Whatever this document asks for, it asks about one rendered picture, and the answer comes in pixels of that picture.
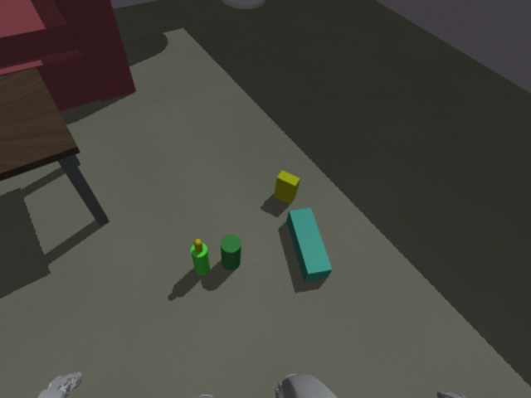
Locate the left robot hand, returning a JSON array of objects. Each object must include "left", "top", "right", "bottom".
[{"left": 36, "top": 372, "right": 83, "bottom": 398}]

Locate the sofa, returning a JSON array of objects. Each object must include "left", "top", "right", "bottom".
[{"left": 0, "top": 0, "right": 136, "bottom": 111}]

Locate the coffee table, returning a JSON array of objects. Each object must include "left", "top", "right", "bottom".
[{"left": 0, "top": 68, "right": 109, "bottom": 226}]

